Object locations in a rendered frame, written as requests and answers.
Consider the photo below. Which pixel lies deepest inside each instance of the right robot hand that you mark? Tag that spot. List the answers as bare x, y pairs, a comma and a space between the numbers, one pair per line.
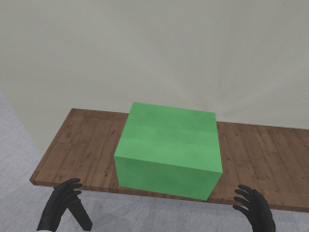
258, 213

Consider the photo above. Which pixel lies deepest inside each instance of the table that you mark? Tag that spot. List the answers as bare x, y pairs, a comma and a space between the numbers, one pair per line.
272, 160

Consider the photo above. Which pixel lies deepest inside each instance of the carton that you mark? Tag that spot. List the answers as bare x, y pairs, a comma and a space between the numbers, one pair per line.
169, 150

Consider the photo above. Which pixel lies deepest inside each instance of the left robot hand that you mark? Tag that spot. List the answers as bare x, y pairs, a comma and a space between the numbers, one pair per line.
57, 204

